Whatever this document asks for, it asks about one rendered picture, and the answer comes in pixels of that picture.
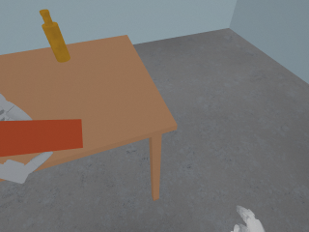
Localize robot left hand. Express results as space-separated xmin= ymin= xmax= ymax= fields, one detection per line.
xmin=0 ymin=93 xmax=53 ymax=184

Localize table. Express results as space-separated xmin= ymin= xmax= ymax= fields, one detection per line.
xmin=0 ymin=35 xmax=178 ymax=201

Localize sponge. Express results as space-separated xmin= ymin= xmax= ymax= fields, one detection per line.
xmin=0 ymin=119 xmax=83 ymax=158

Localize robot right hand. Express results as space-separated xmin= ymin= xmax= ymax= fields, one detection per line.
xmin=231 ymin=205 xmax=266 ymax=232

